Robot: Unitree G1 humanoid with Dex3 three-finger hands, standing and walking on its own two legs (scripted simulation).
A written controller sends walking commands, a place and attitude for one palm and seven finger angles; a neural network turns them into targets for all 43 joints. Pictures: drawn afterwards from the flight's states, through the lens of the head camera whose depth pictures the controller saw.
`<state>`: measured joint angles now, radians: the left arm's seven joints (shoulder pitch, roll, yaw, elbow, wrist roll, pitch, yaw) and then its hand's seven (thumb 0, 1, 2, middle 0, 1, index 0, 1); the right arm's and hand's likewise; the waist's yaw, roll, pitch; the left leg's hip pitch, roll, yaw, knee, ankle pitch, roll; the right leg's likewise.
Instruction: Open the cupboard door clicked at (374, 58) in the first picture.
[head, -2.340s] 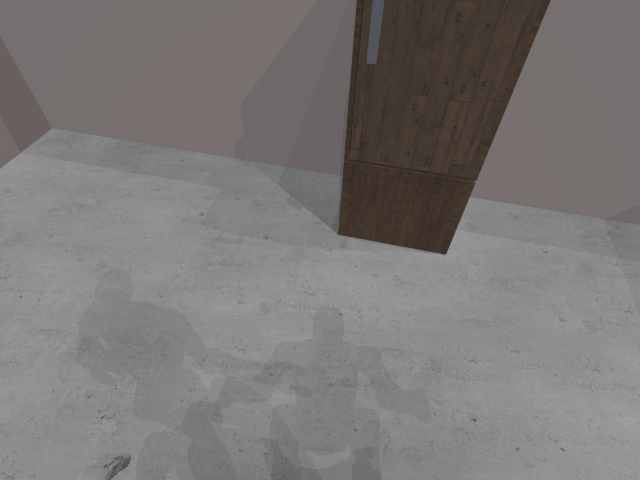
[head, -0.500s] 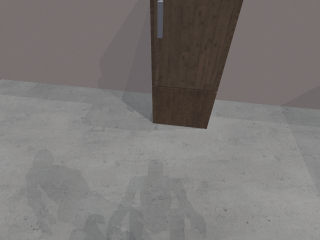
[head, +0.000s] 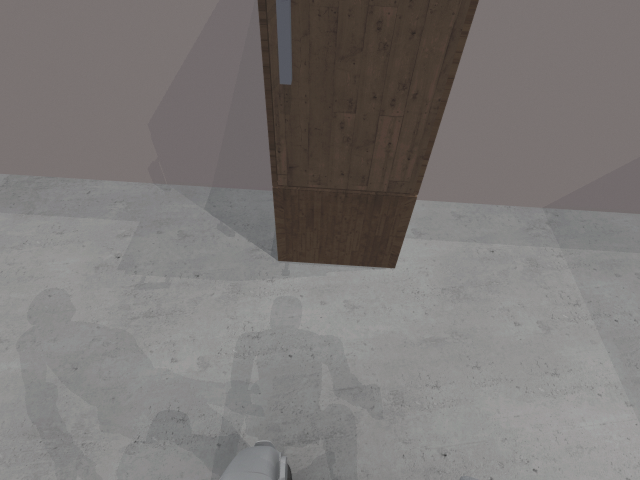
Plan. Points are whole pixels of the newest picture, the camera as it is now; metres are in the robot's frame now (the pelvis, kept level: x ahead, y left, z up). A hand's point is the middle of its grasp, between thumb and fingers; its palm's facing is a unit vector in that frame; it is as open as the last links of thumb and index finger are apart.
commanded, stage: take the last steps up to it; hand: left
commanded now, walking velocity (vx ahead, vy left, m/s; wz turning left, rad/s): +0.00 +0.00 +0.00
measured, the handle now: (285, 38) +0.92 +0.18 +0.12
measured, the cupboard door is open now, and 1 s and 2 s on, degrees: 0 0 0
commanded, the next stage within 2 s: come to a stop and stand still in 0.98 s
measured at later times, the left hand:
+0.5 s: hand (190, 419) +0.21 +0.22 -0.16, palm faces -0.02 -0.99 -0.14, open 7.3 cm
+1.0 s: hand (262, 322) +0.39 +0.14 -0.15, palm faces +0.10 -0.97 -0.21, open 7.0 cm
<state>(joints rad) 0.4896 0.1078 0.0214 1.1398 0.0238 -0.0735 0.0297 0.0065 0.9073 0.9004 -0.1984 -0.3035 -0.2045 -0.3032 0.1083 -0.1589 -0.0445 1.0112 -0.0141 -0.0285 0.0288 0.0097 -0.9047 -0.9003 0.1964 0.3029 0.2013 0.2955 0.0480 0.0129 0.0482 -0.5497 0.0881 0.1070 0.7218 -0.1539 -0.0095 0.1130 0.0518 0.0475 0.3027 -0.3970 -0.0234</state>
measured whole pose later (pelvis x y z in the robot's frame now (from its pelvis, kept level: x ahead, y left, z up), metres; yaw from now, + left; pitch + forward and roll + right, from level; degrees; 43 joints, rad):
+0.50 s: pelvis +0.15 +0.05 +0.02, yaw -2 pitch -1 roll -1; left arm 0.22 0.17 0.07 1.06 0.03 0.01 -0.01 0.00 0.91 0.90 -0.19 -0.30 -0.20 -0.30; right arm 0.45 -0.10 -0.04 1.15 -0.02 -0.07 -0.03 0.00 -0.91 -0.90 0.20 0.30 0.20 0.30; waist -0.05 -0.03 -0.01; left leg -0.09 -0.05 0.16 0.30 -0.19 0.10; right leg -0.54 -0.11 -0.02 0.97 -0.14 0.04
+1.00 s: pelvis +0.32 -0.04 +0.01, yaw +2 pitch +0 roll -1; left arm 0.20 0.15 0.06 1.04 0.02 -0.09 0.04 -0.04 0.96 0.90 -0.20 -0.30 -0.20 -0.30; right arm 0.33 -0.16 -0.07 1.11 -0.02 -0.02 -0.01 0.01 -0.91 -0.90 0.20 0.30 0.20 0.30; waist -0.03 0.03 0.02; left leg -0.47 0.10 0.08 1.10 -0.38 0.00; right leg -0.19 -0.02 -0.20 0.45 -0.25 -0.04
